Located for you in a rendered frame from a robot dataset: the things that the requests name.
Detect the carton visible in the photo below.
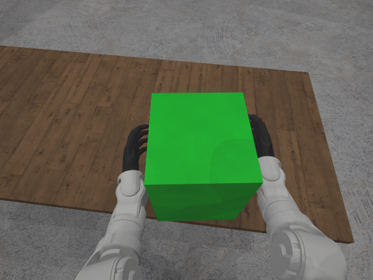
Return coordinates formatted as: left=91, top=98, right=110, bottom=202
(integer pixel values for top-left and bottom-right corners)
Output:
left=144, top=92, right=263, bottom=221

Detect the robot right hand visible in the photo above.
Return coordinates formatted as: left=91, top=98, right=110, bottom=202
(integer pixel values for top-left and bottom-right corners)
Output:
left=248, top=114, right=275, bottom=158

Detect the table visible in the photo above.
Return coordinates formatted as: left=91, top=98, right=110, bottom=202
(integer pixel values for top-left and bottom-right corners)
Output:
left=0, top=45, right=354, bottom=244

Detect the robot left forearm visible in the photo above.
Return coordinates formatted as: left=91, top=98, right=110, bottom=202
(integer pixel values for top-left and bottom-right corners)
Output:
left=83, top=170, right=148, bottom=268

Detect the robot left hand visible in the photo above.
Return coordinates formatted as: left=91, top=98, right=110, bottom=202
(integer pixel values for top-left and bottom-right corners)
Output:
left=122, top=124, right=149, bottom=172

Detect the robot right forearm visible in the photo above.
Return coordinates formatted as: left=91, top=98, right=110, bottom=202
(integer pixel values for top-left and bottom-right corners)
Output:
left=257, top=156, right=347, bottom=278

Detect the robot left upper arm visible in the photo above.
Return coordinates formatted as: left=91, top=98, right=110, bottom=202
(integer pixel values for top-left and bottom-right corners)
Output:
left=75, top=255, right=142, bottom=280

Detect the robot right upper arm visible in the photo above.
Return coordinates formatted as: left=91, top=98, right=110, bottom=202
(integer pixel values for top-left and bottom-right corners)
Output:
left=269, top=229, right=346, bottom=280

